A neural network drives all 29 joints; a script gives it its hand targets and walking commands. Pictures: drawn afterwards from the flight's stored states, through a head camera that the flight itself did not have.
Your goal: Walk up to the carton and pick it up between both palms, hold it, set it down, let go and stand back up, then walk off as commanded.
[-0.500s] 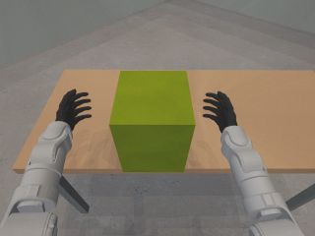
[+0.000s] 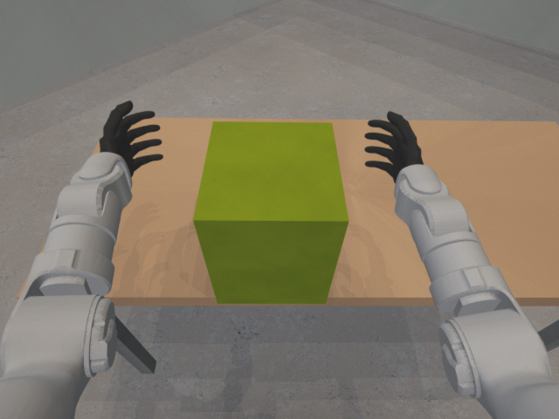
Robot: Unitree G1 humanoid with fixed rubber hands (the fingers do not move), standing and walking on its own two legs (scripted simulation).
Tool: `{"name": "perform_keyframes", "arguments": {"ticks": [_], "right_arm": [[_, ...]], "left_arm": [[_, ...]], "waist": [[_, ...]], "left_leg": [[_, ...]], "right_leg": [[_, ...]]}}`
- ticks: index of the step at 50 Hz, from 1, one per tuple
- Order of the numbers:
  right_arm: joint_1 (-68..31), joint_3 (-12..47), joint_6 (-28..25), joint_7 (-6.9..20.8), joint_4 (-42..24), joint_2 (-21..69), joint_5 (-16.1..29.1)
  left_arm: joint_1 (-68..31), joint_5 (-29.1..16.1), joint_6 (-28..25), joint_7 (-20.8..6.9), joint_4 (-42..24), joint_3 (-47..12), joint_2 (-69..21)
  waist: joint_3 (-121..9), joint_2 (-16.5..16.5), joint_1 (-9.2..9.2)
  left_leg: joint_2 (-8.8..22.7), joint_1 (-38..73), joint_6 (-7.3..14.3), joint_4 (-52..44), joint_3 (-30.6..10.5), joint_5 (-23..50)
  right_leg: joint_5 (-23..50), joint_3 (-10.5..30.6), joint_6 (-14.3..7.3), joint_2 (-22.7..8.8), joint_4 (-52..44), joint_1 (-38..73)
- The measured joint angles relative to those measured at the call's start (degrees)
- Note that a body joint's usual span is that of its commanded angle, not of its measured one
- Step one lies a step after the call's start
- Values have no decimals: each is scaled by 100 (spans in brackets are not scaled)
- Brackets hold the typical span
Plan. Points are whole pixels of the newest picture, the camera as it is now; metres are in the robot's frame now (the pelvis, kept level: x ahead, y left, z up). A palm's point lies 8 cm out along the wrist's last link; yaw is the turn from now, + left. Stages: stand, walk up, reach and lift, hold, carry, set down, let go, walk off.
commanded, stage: reach and lift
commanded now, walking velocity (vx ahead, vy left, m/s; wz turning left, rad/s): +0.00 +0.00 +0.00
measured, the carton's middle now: (272, 217) +0.43 +0.01 +0.00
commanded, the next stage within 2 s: none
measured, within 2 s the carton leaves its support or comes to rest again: neither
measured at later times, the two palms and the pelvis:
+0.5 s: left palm (118, 193) +0.41 +0.25 +0.09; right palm (375, 179) +0.43 -0.15 +0.10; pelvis +0.00 +0.00 +0.00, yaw +1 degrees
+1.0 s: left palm (141, 212) +0.42 +0.23 +0.03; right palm (362, 196) +0.45 -0.14 +0.04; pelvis +0.01 +0.01 -0.01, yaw +2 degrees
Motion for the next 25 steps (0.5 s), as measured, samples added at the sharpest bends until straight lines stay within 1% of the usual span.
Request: {"name": "perform_keyframes", "arguments": {"ticks": [3,7,12,17,21,25], "right_arm": [[-427,-1,44,73,445,-5,-1],[-665,-2,-59,90,839,73,-2],[-686,-3,-377,61,1113,178,-3],[-674,-3,-757,26,1630,284,-3],[-621,-3,-1232,26,1936,370,-4],[-566,-3,-1695,40,2222,461,-3]], "left_arm": [[-435,-2,-12,59,390,-15,-1],[-738,-2,-140,73,871,-40,0],[-715,8,-440,-46,1286,-41,-1],[-477,49,-1017,-152,1786,-40,0],[-222,50,-1650,-136,1975,-99,0],[-131,52,-2292,-116,2245,-346,-2]], "waist": [[-71,-9,1],[-236,-9,0],[-245,-19,0],[-242,-52,1],[-266,-51,2],[-447,-49,2]], "left_leg": [[1,-134,0,13,0,14],[4,-265,0,14,-1,6],[16,-273,0,14,-1,-16],[17,-322,0,20,-3,-18],[33,-534,0,118,-46,-18],[54,-949,0,281,-142,-21]], "right_leg": [[23,0,0,1,0,-129],[14,-1,0,3,0,-259],[-1,-4,0,14,-12,-263],[-2,-6,0,15,-12,-307],[25,-51,0,24,-12,-456],[75,-148,0,38,-13,-761]]}}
